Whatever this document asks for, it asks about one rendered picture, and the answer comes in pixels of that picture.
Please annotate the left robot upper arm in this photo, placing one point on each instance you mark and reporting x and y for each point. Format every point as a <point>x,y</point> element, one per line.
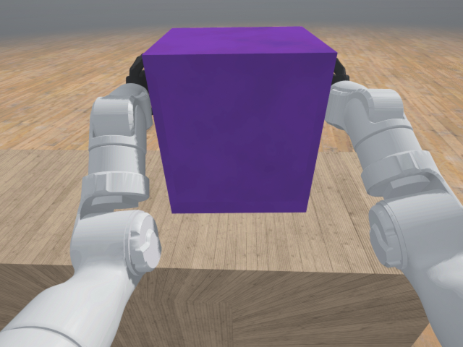
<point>110,254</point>

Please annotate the carton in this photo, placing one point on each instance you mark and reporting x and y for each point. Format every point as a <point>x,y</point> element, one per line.
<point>239,114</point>

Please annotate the right robot hand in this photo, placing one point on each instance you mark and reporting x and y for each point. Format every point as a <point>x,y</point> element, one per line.
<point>340,73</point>

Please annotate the left robot forearm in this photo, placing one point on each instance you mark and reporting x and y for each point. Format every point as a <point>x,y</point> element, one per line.
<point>117,147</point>

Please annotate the left robot hand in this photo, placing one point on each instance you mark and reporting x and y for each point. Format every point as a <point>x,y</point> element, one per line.
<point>137,74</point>

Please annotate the right robot forearm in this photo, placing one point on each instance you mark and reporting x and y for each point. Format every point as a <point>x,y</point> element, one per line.
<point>392,160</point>

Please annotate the pedestal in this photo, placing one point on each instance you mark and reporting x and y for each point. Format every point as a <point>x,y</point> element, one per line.
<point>224,279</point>

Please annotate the right robot upper arm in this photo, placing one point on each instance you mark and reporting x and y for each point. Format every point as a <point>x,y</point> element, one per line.
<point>421,234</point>

